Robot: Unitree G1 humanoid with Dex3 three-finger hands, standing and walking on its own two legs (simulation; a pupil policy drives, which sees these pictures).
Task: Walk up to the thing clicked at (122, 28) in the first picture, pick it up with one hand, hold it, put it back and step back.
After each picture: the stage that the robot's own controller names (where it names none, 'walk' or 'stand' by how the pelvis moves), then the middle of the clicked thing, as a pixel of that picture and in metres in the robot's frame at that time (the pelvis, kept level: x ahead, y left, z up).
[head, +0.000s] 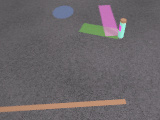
stand; (121, 28) +1.58 -0.45 -0.65
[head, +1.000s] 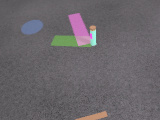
walk; (93, 36) +1.50 +0.03 -0.63
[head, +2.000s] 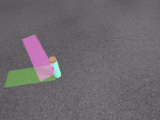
walk; (55, 67) +0.99 +0.38 -0.65
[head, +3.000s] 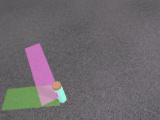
walk; (59, 92) +0.66 +0.31 -0.64
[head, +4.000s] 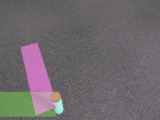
stand; (57, 103) +0.54 +0.22 -0.64
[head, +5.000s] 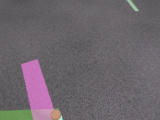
stand; out of the picture +0.49 +0.23 -0.65
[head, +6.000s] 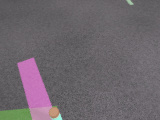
stand; (56, 118) +0.48 +0.25 -0.66
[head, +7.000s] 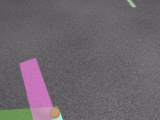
stand; (57, 119) +0.49 +0.25 -0.66
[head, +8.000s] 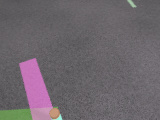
stand; (57, 119) +0.48 +0.25 -0.66
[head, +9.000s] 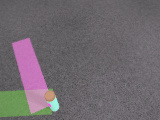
go down; (52, 101) +0.51 +0.24 -0.63
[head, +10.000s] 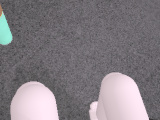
go down; out of the picture +0.56 +0.30 -0.22
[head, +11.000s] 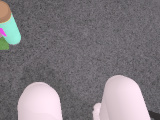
close in; (7, 26) +0.56 +0.29 -0.25
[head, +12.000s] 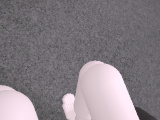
close in; out of the picture +0.53 +0.35 -0.17
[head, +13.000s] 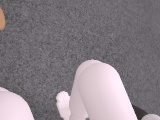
close; out of the picture +0.51 +0.24 -0.19
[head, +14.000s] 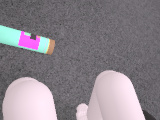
lift; (24, 40) +0.53 +0.17 -0.28
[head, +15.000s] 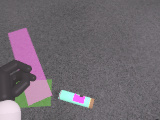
close; (76, 99) +0.51 +0.06 -0.61
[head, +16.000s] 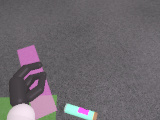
hold; (80, 112) +0.49 +0.06 -0.70
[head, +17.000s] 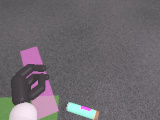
crouch; (82, 111) +0.52 +0.05 -0.70
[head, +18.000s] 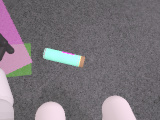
crouch; (64, 57) +0.59 +0.07 -0.48
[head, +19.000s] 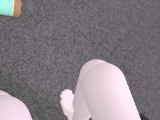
lower; out of the picture +0.62 +0.17 -0.26
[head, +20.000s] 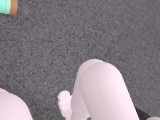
lower; out of the picture +0.64 +0.19 -0.25
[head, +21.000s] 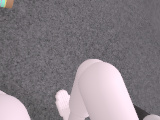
lower; out of the picture +0.66 +0.19 -0.26
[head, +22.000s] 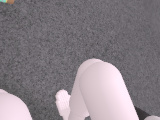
lower; out of the picture +0.68 +0.19 -0.26
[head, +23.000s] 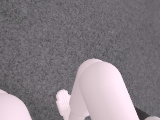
loosen; out of the picture +0.70 +0.18 -0.26
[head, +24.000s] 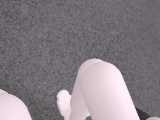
withdraw; out of the picture +0.71 +0.18 -0.26
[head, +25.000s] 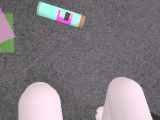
walk; (61, 15) +0.73 +0.10 -0.32
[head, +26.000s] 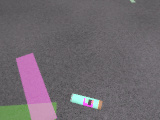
stand; (86, 101) +0.64 +0.00 -0.67
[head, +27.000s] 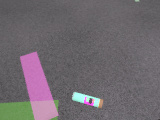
stand; (87, 99) +0.65 +0.01 -0.69
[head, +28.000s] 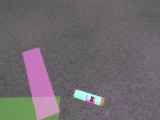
stand; (88, 97) +0.65 +0.00 -0.70
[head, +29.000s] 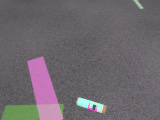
walk; (91, 105) +0.65 +0.00 -0.75
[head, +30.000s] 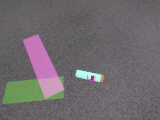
walk; (89, 76) +0.80 +0.01 -0.73
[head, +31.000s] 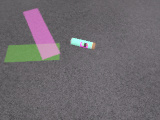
walk; (82, 43) +1.14 +0.00 -0.71
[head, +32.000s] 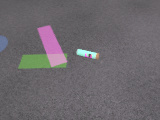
stand; (87, 54) +1.28 -0.01 -0.73
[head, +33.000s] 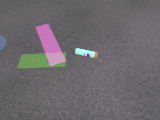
stand; (86, 53) +1.26 +0.01 -0.75
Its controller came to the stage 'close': yes
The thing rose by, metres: 0.00
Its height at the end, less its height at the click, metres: -0.09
